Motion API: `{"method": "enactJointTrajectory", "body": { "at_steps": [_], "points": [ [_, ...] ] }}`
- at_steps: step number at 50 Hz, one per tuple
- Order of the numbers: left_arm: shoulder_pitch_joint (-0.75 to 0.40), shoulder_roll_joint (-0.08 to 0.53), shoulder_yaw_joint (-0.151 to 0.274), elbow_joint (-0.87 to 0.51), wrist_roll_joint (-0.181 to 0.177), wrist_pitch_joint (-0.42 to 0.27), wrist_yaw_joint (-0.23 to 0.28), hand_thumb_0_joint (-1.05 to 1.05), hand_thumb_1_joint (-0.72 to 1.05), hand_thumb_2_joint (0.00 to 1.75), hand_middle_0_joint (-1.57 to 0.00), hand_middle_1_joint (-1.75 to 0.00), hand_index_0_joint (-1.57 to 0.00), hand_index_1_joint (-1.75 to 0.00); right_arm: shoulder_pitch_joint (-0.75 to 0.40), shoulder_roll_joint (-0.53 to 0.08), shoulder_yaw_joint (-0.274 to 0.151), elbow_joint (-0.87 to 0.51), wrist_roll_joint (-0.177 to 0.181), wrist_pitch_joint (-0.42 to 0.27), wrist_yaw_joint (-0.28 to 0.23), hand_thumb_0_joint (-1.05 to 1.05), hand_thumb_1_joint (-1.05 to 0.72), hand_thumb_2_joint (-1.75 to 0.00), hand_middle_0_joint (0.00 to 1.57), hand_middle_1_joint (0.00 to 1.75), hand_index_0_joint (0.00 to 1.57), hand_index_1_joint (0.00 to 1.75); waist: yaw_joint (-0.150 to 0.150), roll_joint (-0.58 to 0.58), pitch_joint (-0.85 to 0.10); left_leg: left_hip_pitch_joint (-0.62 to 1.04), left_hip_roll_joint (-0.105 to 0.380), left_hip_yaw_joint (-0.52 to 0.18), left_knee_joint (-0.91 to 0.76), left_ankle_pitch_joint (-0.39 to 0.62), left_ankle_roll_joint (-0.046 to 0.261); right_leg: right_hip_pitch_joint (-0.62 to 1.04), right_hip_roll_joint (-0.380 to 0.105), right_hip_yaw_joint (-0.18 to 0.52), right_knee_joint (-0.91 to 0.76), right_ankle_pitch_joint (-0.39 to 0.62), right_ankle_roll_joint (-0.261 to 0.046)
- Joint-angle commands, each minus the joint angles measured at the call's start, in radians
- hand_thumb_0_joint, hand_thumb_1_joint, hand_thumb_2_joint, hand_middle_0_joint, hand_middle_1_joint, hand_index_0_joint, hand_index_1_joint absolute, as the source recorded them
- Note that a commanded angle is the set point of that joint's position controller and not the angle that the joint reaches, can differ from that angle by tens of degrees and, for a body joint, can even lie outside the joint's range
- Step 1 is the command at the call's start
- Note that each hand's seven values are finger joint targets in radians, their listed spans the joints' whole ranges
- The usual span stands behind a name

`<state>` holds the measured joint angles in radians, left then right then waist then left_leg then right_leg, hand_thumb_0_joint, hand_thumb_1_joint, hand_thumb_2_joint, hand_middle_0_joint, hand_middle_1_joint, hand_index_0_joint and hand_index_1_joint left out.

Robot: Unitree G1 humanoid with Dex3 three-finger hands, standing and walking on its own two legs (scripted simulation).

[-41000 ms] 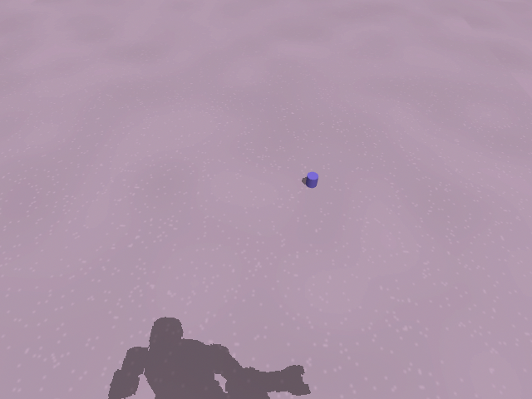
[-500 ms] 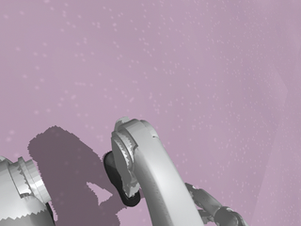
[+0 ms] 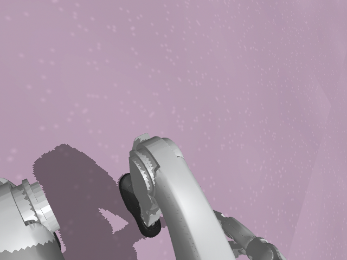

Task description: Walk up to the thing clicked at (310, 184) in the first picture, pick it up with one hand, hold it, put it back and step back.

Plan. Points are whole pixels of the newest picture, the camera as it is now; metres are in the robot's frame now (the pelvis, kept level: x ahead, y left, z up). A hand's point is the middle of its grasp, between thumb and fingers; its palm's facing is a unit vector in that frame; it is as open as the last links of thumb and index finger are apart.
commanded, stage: open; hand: left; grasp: from above
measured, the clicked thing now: out of the picture +0.46 +0.38 -0.28
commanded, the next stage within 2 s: withdraw in 0.20 s
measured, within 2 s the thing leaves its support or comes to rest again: neither
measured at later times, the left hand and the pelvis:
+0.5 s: hand out of the picture +0.46 +0.36 -0.22, palm faces -0.35 -0.14 -0.92, open 13.9 cm; pelvis +0.00 +0.00 +0.00, yaw +0 degrees
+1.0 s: hand out of the picture +0.43 +0.36 -0.08, palm faces -0.48 -0.15 -0.86, open 14.1 cm; pelvis -0.01 -0.01 +0.05, yaw +6 degrees
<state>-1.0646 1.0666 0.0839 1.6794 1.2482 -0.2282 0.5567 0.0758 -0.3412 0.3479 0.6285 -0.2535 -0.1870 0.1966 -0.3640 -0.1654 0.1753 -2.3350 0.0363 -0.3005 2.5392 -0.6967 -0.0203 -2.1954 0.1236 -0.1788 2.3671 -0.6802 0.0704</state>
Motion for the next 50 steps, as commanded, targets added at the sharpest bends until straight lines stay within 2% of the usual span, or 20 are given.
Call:
{"method": "enactJointTrajectory", "body": {
  "at_steps": [1, 3, 4, 8, 10, 11, 13, 17, 18, 22, 26, 30, 31, 34, 36, 38, 40, 44, 46, 50],
  "points": [
    [-0.223, 0.244, 0.025, -0.09, -0.011, 0.009, 0.043, 0.0, -0.32, 0.79, -0.22, -0.88, -0.24, -0.86, 0.177, -0.333, -0.098, 0.015, 0.004, 0.002, -0.013, 0.0, -0.89, -0.9, 0.2, 0.3, 0.2, 0.3, -0.048, 0.584, -0.625, 0.529, 0.046, 0.101, -0.261, 0.24, 0.013, 0.301, 0.017, -0.133, -0.176, 0.289, -0.085],
    [-0.241, 0.21, -0.005, -0.093, -0.015, 0.005, 0.041, 0.0, -0.34, 0.82, -0.2, -0.91, -0.22, -0.89, 0.168, -0.323, -0.094, 0.009, 0.002, 0.001, -0.013, 0.0, -0.9, -0.9, 0.2, 0.3, 0.2, 0.3, -0.056, 0.58, -0.606, 0.5, 0.043, 0.109, -0.26, 0.212, 0.018, 0.307, 0.021, -0.125, -0.189, 0.274, -0.087],
    [-0.241, 0.234, 0.012, -0.091, -0.015, 0.01, 0.039, 0.0, -0.36, 0.83, -0.18, -0.93, -0.2, -0.91, 0.174, -0.328, -0.1, 0.013, 0.007, -0.002, -0.012, 0.0, -0.9, -0.9, 0.2, 0.3, 0.2, 0.3, -0.052, 0.564, -0.601, 0.493, 0.042, 0.108, -0.256, 0.199, 0.02, 0.296, 0.018, -0.126, -0.191, 0.264, -0.084],
    [-0.235, 0.235, 0.004, -0.096, -0.025, 0.011, 0.031, 0.0, -0.4, 0.87, -0.15, -0.97, -0.16, -0.95, 0.172, -0.327, -0.097, 0.003, 0.004, -0.003, -0.015, 0.0, -0.89, -0.9, 0.2, 0.3, 0.2, 0.3, -0.045, 0.553, -0.607, 0.48, 0.042, 0.121, -0.253, 0.172, 0.025, 0.332, 0.021, -0.111, -0.21, 0.244, -0.086],
    [-0.246, 0.236, 0.0, -0.122, -0.026, 0.009, 0.028, 0.0, -0.41, 0.87, -0.13, -0.99, -0.15, -0.96, 0.175, -0.326, -0.096, 0.007, 0.006, -0.005, -0.014, 0.0, -0.89, -0.9, 0.2, 0.3, 0.2, 0.3, -0.041, 0.569, -0.62, 0.493, 0.043, 0.118, -0.254, 0.184, 0.023, 0.326, 0.021, -0.112, -0.204, 0.25, -0.086],
    [-0.23, 0.262, 0.035, -0.113, -0.033, 0.008, 0.033, 0.0, -0.42, 0.89, -0.13, -0.99, -0.15, -0.97, 0.183, -0.334, -0.096, 0.011, 0.0, -0.002, -0.016, 0.0, -0.89, -0.9, 0.2, 0.3, 0.2, 0.3, -0.042, 0.555, -0.649, 0.499, 0.043, 0.111, -0.257, 0.199, 0.022, 0.344, 0.02, -0.124, -0.202, 0.262, -0.084],
    [-0.238, 0.24, 0.012, -0.131, -0.034, 0.003, 0.029, 0.0, -0.45, 0.91, -0.1, -1.0, -0.12, -0.99, 0.174, -0.326, -0.094, 0.007, 0.004, -0.003, -0.015, 0.0, -0.89, -0.9, 0.2, 0.3, 0.2, 0.3, -0.042, 0.555, -0.658, 0.505, 0.044, 0.113, -0.244, 0.224, 0.024, 0.347, 0.021, -0.118, -0.197, 0.286, -0.082],
    [-0.232, 0.257, 0.031, -0.132, -0.034, 0.005, 0.028, 0.0, -0.51, 0.97, -0.07, -1.0, -0.08, -0.99, 0.182, -0.329, -0.099, 0.017, 0.008, -0.004, -0.014, 0.0, -0.9, -0.9, 0.2, 0.3, 0.2, 0.3, -0.039, 0.571, -0.647, 0.511, 0.044, 0.112, -0.246, 0.239, 0.02, 0.332, 0.019, -0.121, -0.192, 0.291, -0.084],
    [-0.266, 0.246, 0.011, -0.187, -0.026, -0.001, 0.023, 0.0, -0.52, 0.98, -0.07, -1.0, -0.08, -0.99, 0.182, -0.324, -0.097, 0.011, 0.008, -0.005, -0.011, 0.0, -0.9, -0.9, 0.2, 0.3, 0.2, 0.3, -0.041, 0.607, -0.657, 0.53, 0.044, 0.112, -0.249, 0.254, 0.017, 0.329, 0.019, -0.119, -0.187, 0.299, -0.087],
    [-0.252, 0.285, 0.059, -0.292, -0.011, 0.012, 0.012, 0.0, -0.53, 0.98, -0.07, -1.0, -0.08, -0.99, 0.185, -0.32, -0.121, 0.008, 0.016, 0.001, -0.007, 0.0, -0.9, -0.9, 0.2, 0.3, 0.2, 0.3, 0.002, 0.692, -0.731, 0.594, 0.042, 0.115, -0.276, 0.256, 0.004, 0.318, 0.011, -0.117, -0.176, 0.288, -0.097],
    [-0.212, 0.245, 0.087, -0.449, -0.035, 0.051, -0.009, 0.0, -0.54, 0.98, -0.07, -0.99, -0.07, -0.99, 0.19, -0.298, -0.169, 0.009, 0.033, 0.012, 0.007, 0.0, -0.91, -0.9, 0.2, 0.3, 0.2, 0.3, 0.061, 0.767, -0.862, 0.642, 0.035, 0.142, -0.287, 0.309, 0.002, 0.328, 0.01, -0.095, -0.186, 0.328, -0.1],
    [-0.165, 0.167, 0.076, -0.549, -0.064, 0.117, -0.078, 0.0, -0.53, 0.98, -0.07, -0.98, -0.07, -0.98, 0.214, -0.274, -0.23, 0.016, 0.063, 0.046, 0.021, 0.0, -0.9, -0.9, 0.2, 0.3, 0.2, 0.3, 0.105, 0.765, -0.917, 0.635, 0.025, 0.162, -0.32, 0.315, 0.008, 0.279, 0.003, -0.071, -0.2, 0.321, -0.104],
    [-0.187, 0.136, 0.054, -0.556, -0.072, 0.131, -0.105, 0.0, -0.53, 0.98, -0.07, -0.99, -0.07, -0.98, 0.22, -0.266, -0.238, 0.016, 0.073, 0.057, 0.024, 0.0, -0.9, -0.9, 0.2, 0.3, 0.2, 0.3, 0.088, 0.738, -0.903, 0.597, 0.024, 0.17, -0.317, 0.291, 0.016, 0.281, 0.004, -0.06, -0.218, 0.313, -0.102],
    [-0.15, 0.052, 0.011, -0.535, -0.108, 0.173, -0.188, 0.0, -0.54, 0.99, -0.07, -0.99, -0.07, -0.99, 0.259, -0.249, -0.271, 0.018, 0.104, 0.087, 0.024, 0.0, -0.9, -0.9, 0.2, 0.3, 0.2, 0.3, 0.084, 0.574, -0.843, 0.501, 0.015, 0.182, -0.348, 0.212, 0.037, 0.318, 0.006, -0.032, -0.279, 0.261, -0.095],
    [-0.172, -0.026, -0.046, -0.526, -0.143, 0.183, -0.26, 0.0, -0.55, 1.0, -0.07, -1.0, -0.06, -1.0, 0.283, -0.237, -0.285, 0.012, 0.123, 0.11, 0.015, 0.0, -0.91, -0.9, 0.2, 0.3, 0.2, 0.3, 0.056, 0.474, -0.79, 0.454, 0.011, 0.182, -0.37, 0.17, 0.049, 0.354, 0.008, -0.012, -0.323, 0.218, -0.093],
    [-0.171, -0.04, -0.062, -0.531, -0.169, 0.183, -0.327, 0.0, -0.54, 1.0, -0.07, -1.0, -0.06, -1.01, 0.29, -0.243, -0.299, 0.004, 0.136, 0.132, 0.0, 0.0, -0.9, -0.9, 0.2, 0.3, 0.2, 0.3, 0.065, 0.419, -0.765, 0.427, 0.002, 0.182, -0.395, 0.136, 0.052, 0.358, 0.001, -0.004, -0.35, 0.166, -0.099],
    [-0.169, -0.108, -0.108, -0.528, -0.189, 0.175, -0.396, 0.0, -0.55, 1.01, -0.07, -1.0, -0.06, -1.01, 0.29, -0.245, -0.308, -0.006, 0.149, 0.147, -0.018, 0.0, -0.9, -0.9, 0.2, 0.3, 0.2, 0.3, 0.06, 0.372, -0.709, 0.427, -0.004, 0.176, -0.426, 0.089, 0.049, 0.321, -0.008, -0.01, -0.37, 0.117, -0.11],
    [-0.195, -0.049, -0.088, -0.572, -0.172, 0.139, -0.461, 0.0, -0.53, 1.01, -0.08, -0.99, -0.07, -1.0, 0.291, -0.233, -0.308, -0.03, 0.161, 0.183, -0.067, 0.0, -0.9, -0.9, 0.2, 0.3, 0.2, 0.3, 0.094, 0.325, -0.738, 0.438, -0.016, 0.196, -0.432, 0.113, 0.047, 0.375, -0.017, 0.015, -0.389, 0.113, -0.118],
    [-0.186, -0.051, -0.08, -0.566, -0.17, 0.112, -0.463, 0.0, -0.52, 1.0, -0.08, -0.99, -0.07, -0.99, 0.284, -0.222, -0.296, -0.038, 0.162, 0.191, -0.083, 0.0, -0.89, -0.9, 0.2, 0.3, 0.2, 0.3, 0.091, 0.321, -0.727, 0.443, -0.018, 0.198, -0.427, 0.124, 0.047, 0.356, -0.021, 0.01, -0.386, 0.13, -0.113],
    [-0.21, 0.046, -0.005, -0.563, -0.121, 0.046, -0.414, 0.0, -0.52, 1.0, -0.08, -0.98, -0.08, -0.99, 0.261, -0.203, -0.272, -0.032, 0.155, 0.204, -0.102, 0.0, -0.9, -0.9, 0.2, 0.3, 0.2, 0.3, 0.131, 0.38, -0.781, 0.463, -0.022, 0.215, -0.408, 0.159, 0.046, 0.35, -0.028, 0.025, -0.353, 0.157, -0.109]
  ]
}}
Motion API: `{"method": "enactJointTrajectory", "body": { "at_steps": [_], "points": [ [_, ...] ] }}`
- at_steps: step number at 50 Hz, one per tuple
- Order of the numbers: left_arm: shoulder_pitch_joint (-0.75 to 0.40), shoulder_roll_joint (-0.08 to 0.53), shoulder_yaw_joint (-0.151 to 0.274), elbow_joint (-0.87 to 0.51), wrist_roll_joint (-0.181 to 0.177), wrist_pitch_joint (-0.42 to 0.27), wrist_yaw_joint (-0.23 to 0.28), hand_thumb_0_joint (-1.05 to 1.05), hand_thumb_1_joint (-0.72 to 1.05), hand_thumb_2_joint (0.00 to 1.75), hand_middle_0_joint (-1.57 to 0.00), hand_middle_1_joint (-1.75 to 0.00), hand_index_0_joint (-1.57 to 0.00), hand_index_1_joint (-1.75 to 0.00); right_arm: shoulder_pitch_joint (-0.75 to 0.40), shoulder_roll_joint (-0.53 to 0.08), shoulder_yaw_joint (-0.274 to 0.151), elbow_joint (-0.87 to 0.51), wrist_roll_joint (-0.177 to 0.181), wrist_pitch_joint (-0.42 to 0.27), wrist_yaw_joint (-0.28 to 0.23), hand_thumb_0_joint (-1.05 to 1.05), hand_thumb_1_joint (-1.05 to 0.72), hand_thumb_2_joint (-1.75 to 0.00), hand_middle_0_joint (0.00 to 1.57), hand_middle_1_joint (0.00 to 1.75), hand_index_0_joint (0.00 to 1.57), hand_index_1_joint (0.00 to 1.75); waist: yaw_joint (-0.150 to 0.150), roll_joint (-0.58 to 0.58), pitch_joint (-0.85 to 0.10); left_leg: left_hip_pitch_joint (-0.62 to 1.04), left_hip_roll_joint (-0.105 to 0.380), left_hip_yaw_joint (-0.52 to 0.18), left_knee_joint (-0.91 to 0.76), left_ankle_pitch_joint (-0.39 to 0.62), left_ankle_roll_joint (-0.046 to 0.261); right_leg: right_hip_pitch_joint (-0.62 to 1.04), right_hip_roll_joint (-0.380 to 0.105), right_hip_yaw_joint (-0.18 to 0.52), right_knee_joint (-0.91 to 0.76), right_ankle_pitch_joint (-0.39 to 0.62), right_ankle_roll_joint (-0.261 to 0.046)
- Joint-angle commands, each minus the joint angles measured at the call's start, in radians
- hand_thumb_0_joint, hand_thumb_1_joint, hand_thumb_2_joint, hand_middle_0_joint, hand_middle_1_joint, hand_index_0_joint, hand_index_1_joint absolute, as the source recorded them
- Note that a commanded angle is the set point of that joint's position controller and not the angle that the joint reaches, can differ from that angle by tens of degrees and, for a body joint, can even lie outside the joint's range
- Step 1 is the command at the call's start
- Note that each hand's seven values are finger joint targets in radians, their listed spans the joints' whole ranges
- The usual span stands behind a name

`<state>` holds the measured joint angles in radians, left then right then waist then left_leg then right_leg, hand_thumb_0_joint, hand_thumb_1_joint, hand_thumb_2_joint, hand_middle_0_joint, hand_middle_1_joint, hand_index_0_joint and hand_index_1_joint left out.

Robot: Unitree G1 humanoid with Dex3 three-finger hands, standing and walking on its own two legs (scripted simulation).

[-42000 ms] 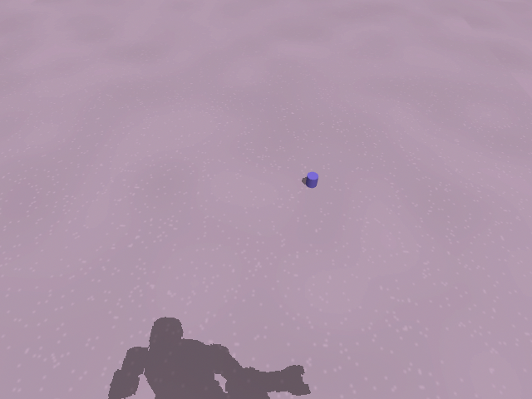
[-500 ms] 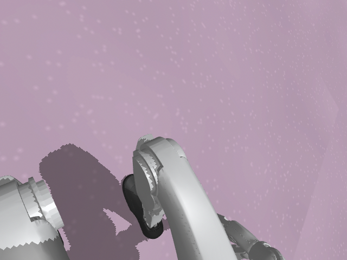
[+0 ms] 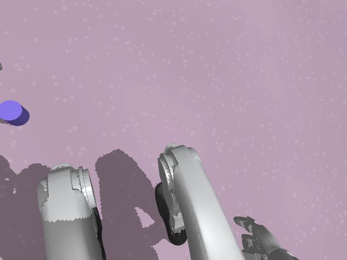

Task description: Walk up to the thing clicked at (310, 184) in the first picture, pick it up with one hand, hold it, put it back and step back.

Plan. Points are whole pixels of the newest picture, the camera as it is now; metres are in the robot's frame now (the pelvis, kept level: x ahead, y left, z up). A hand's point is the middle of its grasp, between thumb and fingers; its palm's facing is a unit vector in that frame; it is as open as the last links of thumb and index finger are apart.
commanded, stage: withdraw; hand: left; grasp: from above
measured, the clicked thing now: (14, 113) +0.51 +0.33 -0.33
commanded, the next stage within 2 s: home in 0.26 s
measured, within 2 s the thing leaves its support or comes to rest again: neither
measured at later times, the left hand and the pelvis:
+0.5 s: hand out of the picture +0.51 +0.33 -0.14, palm faces -0.35 -0.05 -0.94, open 13.4 cm; pelvis +0.01 +0.00 -0.02, yaw +0 degrees
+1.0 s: hand out of the picture +0.32 +0.27 +0.06, palm faces -0.16 -0.75 -0.64, open 7.6 cm; pelvis +0.02 +0.00 +0.16, yaw +6 degrees
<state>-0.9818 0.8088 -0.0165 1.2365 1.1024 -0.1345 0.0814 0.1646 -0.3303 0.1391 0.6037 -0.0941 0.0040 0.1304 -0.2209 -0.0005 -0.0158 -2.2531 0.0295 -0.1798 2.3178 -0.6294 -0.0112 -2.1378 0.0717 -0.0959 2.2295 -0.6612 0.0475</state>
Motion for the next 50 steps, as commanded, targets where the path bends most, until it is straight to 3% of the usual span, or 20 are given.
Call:
{"method": "enactJointTrajectory", "body": {
  "at_steps": [1, 5, 8, 10, 12, 16, 17, 19, 21, 22, 25, 28, 29, 33, 36, 38, 41, 43, 45, 50],
  "points": [
    [-0.311, 0.301, 0.094, -0.12, 0.039, -0.064, 0.079, 0.0, -0.53, 1.01, -0.08, -0.98, -0.07, -0.99, 0.167, -0.208, -0.055, -0.004, -0.009, 0.016, -0.037, 0.0, -0.9, -0.9, 0.2, 0.3, 0.2, 0.3, -0.019, 0.248, -0.602, 0.401, -0.013, 0.094, -0.186, 0.098, 0.036, 0.279, 0.023, -0.062, -0.201, 0.151, -0.084],
    [-0.368, 0.319, 0.1, -0.03, 0.106, -0.103, 0.165, 0.0, -0.53, 1.0, -0.07, -0.99, -0.07, -0.99, 0.159, -0.221, -0.041, 0.02, -0.028, 0.019, -0.038, 0.0, -0.9, -0.9, 0.2, 0.3, 0.2, 0.3, -0.047, 0.312, -0.592, 0.434, -0.012, 0.091, -0.17, 0.088, 0.03, 0.208, 0.024, -0.078, -0.163, 0.146, -0.089],
    [-0.476, 0.362, 0.114, -0.053, 0.131, -0.121, 0.226, 0.0, -0.53, 0.99, -0.07, -0.99, -0.07, -0.99, 0.159, -0.231, -0.038, 0.028, -0.044, 0.013, -0.036, 0.0, -0.9, -0.9, 0.2, 0.3, 0.2, 0.3, -0.064, 0.39, -0.628, 0.469, -0.009, 0.078, -0.172, 0.051, 0.021, 0.175, 0.024, -0.086, -0.139, 0.102, -0.094],
    [-0.5, 0.357, 0.106, -0.038, 0.142, -0.114, 0.251, 0.0, -0.52, 0.98, -0.08, -0.99, -0.08, -0.98, 0.169, -0.235, -0.038, 0.037, -0.051, 0.005, -0.036, 0.0, -0.9, -0.9, 0.2, 0.3, 0.2, 0.3, -0.076, 0.433, -0.645, 0.502, -0.01, 0.081, -0.173, 0.047, 0.016, 0.163, 0.02, -0.1, -0.126, 0.113, -0.091],
    [-0.505, 0.394, 0.128, -0.05, 0.146, -0.101, 0.271, 0.0, -0.51, 0.97, -0.09, -0.98, -0.09, -0.97, 0.168, -0.238, -0.046, 0.041, -0.057, 0.001, -0.037, 0.0, -0.9, -0.9, 0.2, 0.3, 0.2, 0.3, -0.064, 0.45, -0.681, 0.511, -0.007, 0.086, -0.159, 0.054, 0.015, 0.17, 0.021, -0.088, -0.125, 0.112, -0.092],
    [-0.501, 0.347, 0.106, -0.042, 0.128, -0.05, 0.269, 0.0, -0.48, 0.95, -0.11, -0.95, -0.11, -0.95, 0.195, -0.236, -0.063, 0.046, -0.056, -0.014, -0.035, 0.0, -0.9, -0.9, 0.2, 0.3, 0.2, 0.3, -0.08, 0.454, -0.708, 0.531, -0.004, 0.087, -0.17, 0.052, 0.018, 0.161, 0.014, -0.098, -0.136, 0.132, -0.088],
    [-0.519, 0.367, 0.116, -0.07, 0.119, -0.042, 0.265, 0.0, -0.48, 0.95, -0.12, -0.95, -0.12, -0.94, 0.203, -0.244, -0.067, 0.05, -0.051, -0.014, -0.035, 0.0, -0.9, -0.9, 0.2, 0.3, 0.2, 0.3, -0.068, 0.451, -0.725, 0.519, -0.006, 0.092, -0.179, 0.046, 0.021, 0.166, 0.013, -0.1, -0.147, 0.131, -0.086],
    [-0.433, 0.307, 0.093, -0.048, 0.097, -0.01, 0.242, 0.0, -0.39, 0.88, -0.2, -0.86, -0.21, -0.85, 0.222, -0.23, -0.072, 0.05, -0.044, -0.016, -0.031, 0.0, -0.88, -0.89, 0.2, 0.3, 0.2, 0.3, -0.06, 0.425, -0.724, 0.5, -0.009, 0.096, -0.194, 0.064, 0.025, 0.204, 0.014, -0.099, -0.16, 0.155, -0.083],
    [-0.353, 0.292, 0.098, -0.082, 0.074, 0.024, 0.208, 0.0, -0.23, 0.94, -0.25, -0.7, -0.23, -0.7, 0.238, -0.23, -0.092, 0.046, -0.033, -0.008, -0.027, 0.0, -0.88, -0.89, 0.2, 0.3, 0.2, 0.3, -0.021, 0.404, -0.808, 0.546, -0.01, 0.099, -0.218, 0.119, 0.027, 0.264, 0.015, -0.096, -0.173, 0.197, -0.082],
    [-0.332, 0.31, 0.12, -0.133, 0.05, 0.038, 0.19, 0.0, -0.17, 0.92, -0.25, -0.66, -0.22, -0.68, 0.246, -0.233, -0.099, 0.038, -0.025, -0.002, -0.026, 0.0, -0.88, -0.89, 0.2, 0.3, 0.2, 0.3, 0.003, 0.411, -0.853, 0.587, -0.011, 0.098, -0.235, 0.161, 0.026, 0.286, 0.011, -0.093, -0.18, 0.225, -0.081],
    [-0.218, 0.262, 0.129, -0.21, -0.04, 0.086, 0.122, 0.0, 0.05, 0.88, -0.23, -0.55, -0.21, -0.56, 0.26, -0.214, -0.124, 0.023, 0.0, 0.017, -0.023, 0.0, -0.89, -0.9, 0.2, 0.3, 0.2, 0.3, 0.028, 0.357, -0.884, 0.643, -0.009, 0.102, -0.269, 0.246, 0.033, 0.361, 0.012, -0.077, -0.222, 0.278, -0.077],
    [-0.12, 0.259, 0.183, -0.388, -0.143, 0.104, 0.058, 0.0, 0.29, 0.83, -0.21, -0.43, -0.2, -0.44, 0.259, -0.201, -0.154, -0.001, 0.024, 0.032, -0.023, 0.0, -0.89, -0.9, 0.2, 0.3, 0.2, 0.3, 0.079, 0.307, -0.913, 0.625, -0.015, 0.125, -0.307, 0.275, 0.04, 0.465, 0.008, -0.043, -0.286, 0.303, -0.078],
    [-0.072, 0.227, 0.189, -0.47, -0.189, 0.11, 0.038, 0.0, 0.37, 0.84, -0.21, -0.41, -0.2, -0.42, 0.252, -0.189, -0.164, -0.019, 0.033, 0.036, -0.024, 0.0, -0.89, -0.9, 0.2, 0.3, 0.2, 0.3, 0.095, 0.304, -0.935, 0.649, -0.014, 0.127, -0.332, 0.278, 0.042, 0.487, 0.005, -0.033, -0.308, 0.303, -0.077],
    [0.132, 0.081, 0.163, -0.615, -0.343, 0.14, -0.025, 0.0, 0.69, 0.82, -0.19, -0.28, -0.19, -0.28, 0.204, -0.148, -0.179, -0.038, 0.061, 0.039, -0.041, 0.0, -0.9, -0.9, 0.2, 0.3, 0.2, 0.3, 0.097, 0.181, -0.82, 0.602, -0.012, 0.128, -0.413, 0.189, 0.059, 0.518, 0.005, -0.008, -0.408, 0.242, -0.073],
    [0.215, 0.045, 0.185, -0.743, -0.436, 0.156, -0.045, 0.0, 0.9, 0.9, -0.2, -0.3, -0.2, -0.3, 0.178, -0.136, -0.197, -0.059, 0.076, 0.036, -0.056, 0.0, -0.9, -0.9, 0.2, 0.3, 0.2, 0.3, 0.117, 0.154, -0.812, 0.668, -0.005, 0.117, -0.485, 0.139, 0.058, 0.567, -0.001, 0.006, -0.481, 0.199, -0.073],
    [0.278, -0.039, 0.139, -0.811, -0.494, 0.167, -0.056, 0.0, 0.9, 0.9, -0.2, -0.3, -0.2, -0.3, 0.156, -0.125, -0.208, -0.071, 0.083, 0.027, -0.064, 0.0, -0.9, -0.9, 0.2, 0.3, 0.2, 0.3, 0.11, 0.156, -0.783, 0.725, 0.001, 0.105, -0.542, 0.114, 0.054, 0.584, -0.007, 0.007, -0.518, 0.182, -0.074],
    [0.365, -0.093, 0.13, -0.885, -0.574, 0.191, -0.052, 0.0, 0.9, 0.9, -0.2, -0.3, -0.2, -0.3, 0.128, -0.116, -0.217, -0.082, 0.097, 0.006, -0.082, 0.0, -0.9, -0.9, 0.2, 0.3, 0.2, 0.3, 0.114, 0.152, -0.713, 0.792, 0.005, 0.092, -0.646, 0.033, 0.049, 0.61, -0.011, 0.011, -0.59, 0.122, -0.074],
    [0.391, -0.09, 0.147, -0.959, -0.618, 0.21, -0.043, 0.0, 0.9, 0.9, -0.2, -0.3, -0.2, -0.3, 0.109, -0.122, -0.222, -0.091, 0.105, -0.012, -0.101, 0.0, -0.9, -0.9, 0.2, 0.3, 0.2, 0.3, 0.13, 0.177, -0.719, 0.877, 0.007, 0.079, -0.712, -0.006, 0.043, 0.638, -0.017, 0.017, -0.631, 0.098, -0.074],
    [0.457, -0.144, 0.12, -0.984, -0.659, 0.233, -0.034, 0.0, 0.9, 0.9, -0.2, -0.3, -0.2, -0.3, 0.076, -0.11, -0.215, -0.101, 0.113, -0.032, -0.117, 0.0, -0.9, -0.9, 0.2, 0.3, 0.2, 0.3, 0.128, 0.174, -0.676, 0.923, 0.007, 0.067, -0.774, -0.046, 0.038, 0.67, -0.018, 0.02, -0.674, 0.079, -0.071],
    [0.634, -0.229, 0.116, -1.058, -0.784, 0.295, -0.016, 0.0, 0.9, 0.9, -0.2, -0.3, -0.2, -0.3, 0.024, -0.09, -0.208, -0.103, 0.126, -0.081, -0.156, 0.0, -0.9, -0.9, 0.2, 0.3, 0.2, 0.3, 0.135, 0.169, -0.632, 1.073, 0.001, 0.074, -0.883, 0.021, 0.03, 0.778, -0.028, 0.044, -0.786, 0.112, -0.071]
  ]
}}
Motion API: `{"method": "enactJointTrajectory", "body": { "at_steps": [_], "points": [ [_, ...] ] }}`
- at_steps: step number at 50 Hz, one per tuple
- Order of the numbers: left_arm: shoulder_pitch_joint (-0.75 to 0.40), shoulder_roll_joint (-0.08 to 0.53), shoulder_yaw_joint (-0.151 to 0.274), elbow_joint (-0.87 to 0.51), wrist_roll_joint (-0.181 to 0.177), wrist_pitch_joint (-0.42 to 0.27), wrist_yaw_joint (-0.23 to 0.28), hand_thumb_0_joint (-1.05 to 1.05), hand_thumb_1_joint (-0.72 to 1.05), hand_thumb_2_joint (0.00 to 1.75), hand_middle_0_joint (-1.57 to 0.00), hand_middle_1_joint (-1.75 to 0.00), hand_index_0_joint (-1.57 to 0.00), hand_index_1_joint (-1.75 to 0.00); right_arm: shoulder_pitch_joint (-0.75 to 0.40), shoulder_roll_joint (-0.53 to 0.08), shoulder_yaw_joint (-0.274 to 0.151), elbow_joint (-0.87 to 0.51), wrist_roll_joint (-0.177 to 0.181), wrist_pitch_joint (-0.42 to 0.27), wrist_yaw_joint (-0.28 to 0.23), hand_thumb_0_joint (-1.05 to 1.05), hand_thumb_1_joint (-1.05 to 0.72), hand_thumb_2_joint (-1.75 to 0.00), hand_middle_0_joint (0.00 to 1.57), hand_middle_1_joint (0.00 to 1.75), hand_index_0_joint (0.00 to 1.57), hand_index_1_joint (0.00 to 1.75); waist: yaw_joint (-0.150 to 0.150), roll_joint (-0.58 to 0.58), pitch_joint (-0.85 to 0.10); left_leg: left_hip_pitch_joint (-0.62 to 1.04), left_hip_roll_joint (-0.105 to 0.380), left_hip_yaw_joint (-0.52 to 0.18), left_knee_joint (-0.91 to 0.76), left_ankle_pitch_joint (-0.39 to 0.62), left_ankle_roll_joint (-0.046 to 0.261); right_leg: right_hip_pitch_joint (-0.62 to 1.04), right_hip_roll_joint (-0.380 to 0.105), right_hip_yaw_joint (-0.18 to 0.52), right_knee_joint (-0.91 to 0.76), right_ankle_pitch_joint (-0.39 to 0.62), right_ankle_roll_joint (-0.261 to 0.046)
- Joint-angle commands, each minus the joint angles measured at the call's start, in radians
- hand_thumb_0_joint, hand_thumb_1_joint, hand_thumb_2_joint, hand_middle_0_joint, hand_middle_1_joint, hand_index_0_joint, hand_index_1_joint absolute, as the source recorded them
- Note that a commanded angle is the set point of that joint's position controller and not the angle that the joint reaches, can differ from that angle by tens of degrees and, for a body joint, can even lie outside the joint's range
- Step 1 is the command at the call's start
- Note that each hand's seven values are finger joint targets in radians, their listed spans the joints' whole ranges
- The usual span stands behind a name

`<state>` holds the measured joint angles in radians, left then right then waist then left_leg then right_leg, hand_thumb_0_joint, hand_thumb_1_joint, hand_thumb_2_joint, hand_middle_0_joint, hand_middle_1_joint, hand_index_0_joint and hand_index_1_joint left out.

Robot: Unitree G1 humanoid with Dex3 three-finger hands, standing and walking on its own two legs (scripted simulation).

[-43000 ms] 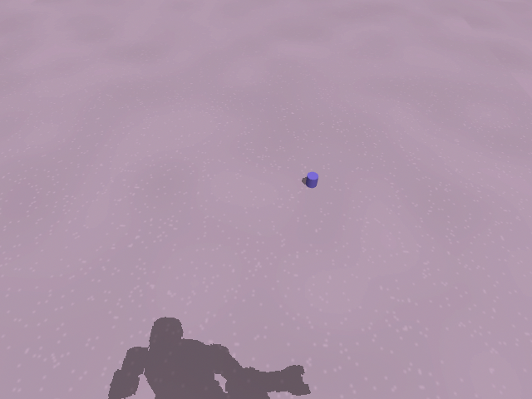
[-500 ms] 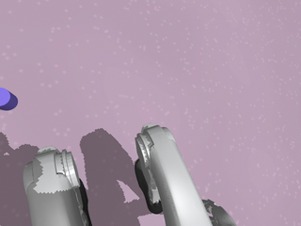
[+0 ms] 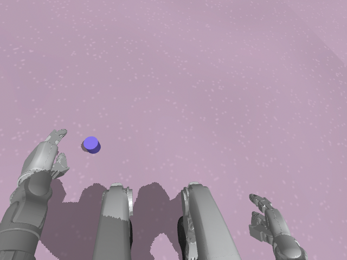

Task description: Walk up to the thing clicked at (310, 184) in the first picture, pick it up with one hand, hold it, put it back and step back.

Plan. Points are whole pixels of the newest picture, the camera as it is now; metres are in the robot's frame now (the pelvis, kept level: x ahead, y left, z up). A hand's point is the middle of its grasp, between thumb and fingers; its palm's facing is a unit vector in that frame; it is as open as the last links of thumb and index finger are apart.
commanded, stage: home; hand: left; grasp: from above
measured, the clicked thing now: (92, 145) +0.52 +0.28 -0.49
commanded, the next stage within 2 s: none
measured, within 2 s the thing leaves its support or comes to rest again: neither
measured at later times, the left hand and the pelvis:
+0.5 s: hand (41, 195) +0.25 +0.19 +0.10, palm faces +0.12 -0.97 -0.22, open 7.4 cm; pelvis +0.06 +0.00 +0.17, yaw +4 degrees
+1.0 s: hand (24, 214) +0.22 +0.19 +0.15, palm faces +0.14 -0.97 -0.19, open 7.4 cm; pelvis +0.08 +0.00 +0.20, yaw +5 degrees
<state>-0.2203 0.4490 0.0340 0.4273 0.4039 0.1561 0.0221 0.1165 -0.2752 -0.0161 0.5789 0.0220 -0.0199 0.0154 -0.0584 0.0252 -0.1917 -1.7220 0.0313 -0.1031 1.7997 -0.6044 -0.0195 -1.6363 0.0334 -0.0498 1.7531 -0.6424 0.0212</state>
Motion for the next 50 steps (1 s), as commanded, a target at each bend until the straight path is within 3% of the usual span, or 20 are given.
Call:
{"method": "enactJointTrajectory", "body": {
  "at_steps": [1, 6, 9, 14, 17, 21, 26, 29, 33, 41, 46, 50],
  "points": [
    [-0.119, 0.125, 0.065, -0.271, -0.108, 0.016, 0.046, 0.0, 0.9, 0.9, -0.2, -0.3, -0.2, -0.3, 0.06, -0.143, -0.047, -0.08, 0.011, -0.066, -0.047, 0.0, -0.9, -0.9, 0.2, 0.3, 0.2, 0.3, -0.031, 0.145, -0.439, 0.563, -0.001, -0.014, -0.391, -0.017, 0.037, 0.29, 0.009, -0.001, -0.326, 0.086, -0.044],
    [-0.001, 0.071, 0.075, -0.345, -0.237, 0.066, 0.058, 0.0, 0.9, 0.9, -0.2, -0.3, -0.2, -0.3, 0.035, -0.12, -0.032, -0.094, 0.013, -0.103, -0.076, 0.0, -0.9, -0.9, 0.2, 0.3, 0.2, 0.3, -0.032, 0.144, -0.381, 0.682, -0.004, -0.007, -0.498, 0.02, 0.035, 0.417, 0.002, 0.015, -0.442, 0.11, -0.042],
    [0.133, 0.037, 0.082, -0.37, -0.307, 0.099, 0.064, 0.0, 0.9, 0.9, -0.2, -0.3, -0.2, -0.3, 0.036, -0.102, -0.022, -0.121, 0.016, -0.119, -0.091, 0.0, -0.9, -0.9, 0.2, 0.3, 0.2, 0.3, -0.022, 0.095, -0.345, 0.737, -0.009, -0.002, -0.567, 0.047, 0.038, 0.534, 0.002, 0.018, -0.536, 0.128, -0.04],
    [0.287, -0.033, 0.074, -0.449, -0.386, 0.169, 0.063, 0.0, 0.9, 0.9, -0.2, -0.3, -0.2, -0.3, 0.066, -0.081, -0.002, -0.14, 0.022, -0.14, -0.126, 0.0, -0.9, -0.9, 0.2, 0.3, 0.2, 0.3, -0.025, 0.07, -0.283, 0.841, -0.016, 0.017, -0.672, 0.156, 0.036, 0.697, 0.002, 0.02, -0.666, 0.214, -0.038],
    [0.362, -0.062, 0.091, -0.506, -0.434, 0.205, 0.065, 0.0, 0.9, 0.9, -0.2, -0.3, -0.2, -0.3, 0.081, -0.07, 0.01, -0.151, 0.022, -0.155, -0.152, 0.0, -0.9, -0.9, 0.2, 0.3, 0.2, 0.3, -0.023, 0.053, -0.253, 0.898, -0.019, 0.022, -0.727, 0.212, 0.035, 0.793, 0.002, 0.016, -0.734, 0.264, -0.034],
    [0.475, -0.092, 0.092, -0.579, -0.468, 0.233, 0.06, 0.0, 0.9, 0.9, -0.2, -0.3, -0.2, -0.3, 0.112, -0.061, 0.017, -0.17, 0.019, -0.178, -0.182, 0.0, -0.9, -0.9, 0.2, 0.3, 0.2, 0.3, -0.017, 0.052, -0.197, 0.996, -0.022, 0.03, -0.814, 0.264, 0.032, 0.883, 0.0, 0.012, -0.825, 0.309, -0.031],
    [0.626, -0.116, 0.087, -0.687, -0.478, 0.251, 0.05, 0.0, 0.9, 0.9, -0.2, -0.3, -0.2, -0.3, 0.13, -0.046, 0.016, -0.198, 0.01, -0.206, -0.209, 0.0, -0.9, -0.9, 0.2, 0.3, 0.2, 0.3, 0.002, 0.052, -0.133, 1.074, -0.028, 0.043, -0.889, 0.319, 0.032, 0.964, -0.001, 0.005, -0.914, 0.355, -0.028],
    [0.686, -0.133, 0.064, -0.72, -0.47, 0.253, 0.039, 0.0, 0.9, 0.9, -0.2, -0.3, -0.2, -0.3, 0.134, -0.042, 0.013, -0.206, 0.003, -0.222, -0.218, 0.0, -0.9, -0.9, 0.2, 0.3, 0.2, 0.3, -0.006, 0.027, -0.109, 1.102, -0.029, 0.046, -0.905, 0.356, 0.036, 0.994, -0.002, 0.003, -0.944, 0.391, -0.023],
    [0.729, -0.144, 0.06, -0.735, -0.466, 0.256, 0.021, 0.0, 0.9, 0.9, -0.2, -0.3, -0.2, -0.3, 0.132, -0.05, 0.004, -0.211, -0.004, -0.238, -0.221, 0.0, -0.9, -0.9, 0.2, 0.3, 0.2, 0.3, -0.001, 0.023, -0.053, 1.125, -0.025, 0.046, -0.945, 0.348, 0.033, 0.994, 0.004, -0.013, -0.958, 0.364, -0.024],
    [0.678, -0.131, 0.061, -0.725, -0.459, 0.243, -0.006, 0.0, 0.9, 0.9, -0.2, -0.3, -0.2, -0.3, 0.121, -0.064, -0.001, -0.21, -0.015, -0.274, -0.219, 0.0, -0.9, -0.9, 0.2, 0.3, 0.2, 0.3, -0.003, -0.007, -0.005, 1.126, -0.032, 0.06, -0.942, 0.311, 0.038, 0.983, -0.01, -0.008, -0.984, 0.336, -0.01],
    [0.689, -0.12, 0.069, -0.749, -0.453, 0.239, -0.004, 0.0, 0.9, 0.9, -0.2, -0.3, -0.2, -0.3, 0.117, -0.068, -0.004, -0.207, -0.018, -0.284, -0.215, 0.0, -0.9, -0.9, 0.2, 0.3, 0.2, 0.3, 0.008, 0.011, -0.057, 1.162, -0.034, 0.062, -0.933, 0.371, 0.034, 1.022, -0.01, -0.005, -0.973, 0.396, -0.01],
    [0.693, -0.128, 0.065, -0.743, -0.45, 0.235, -0.001, 0.0, 0.9, 0.9, -0.2, -0.3, -0.2, -0.3, 0.113, -0.066, 0.0, -0.198, -0.021, -0.287, -0.213, 0.0, -0.9, -0.9, 0.2, 0.3, 0.2, 0.3, 0.011, 0.03, -0.053, 1.165, -0.032, 0.06, -0.941, 0.359, 0.031, 1.025, -0.009, -0.006, -0.967, 0.384, -0.014]
  ]
}}
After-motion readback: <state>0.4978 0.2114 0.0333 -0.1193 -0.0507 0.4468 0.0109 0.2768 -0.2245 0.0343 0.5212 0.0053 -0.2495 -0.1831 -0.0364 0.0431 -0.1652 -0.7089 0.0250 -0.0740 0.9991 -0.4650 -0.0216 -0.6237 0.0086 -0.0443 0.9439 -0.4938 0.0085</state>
